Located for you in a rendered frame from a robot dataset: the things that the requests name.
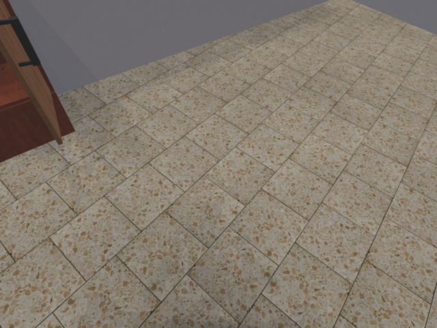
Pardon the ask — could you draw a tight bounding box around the handle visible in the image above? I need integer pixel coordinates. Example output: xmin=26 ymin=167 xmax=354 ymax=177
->
xmin=0 ymin=16 xmax=41 ymax=67

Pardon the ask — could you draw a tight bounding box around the cupboard door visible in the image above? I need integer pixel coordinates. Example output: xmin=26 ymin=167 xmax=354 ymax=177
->
xmin=0 ymin=0 xmax=63 ymax=145

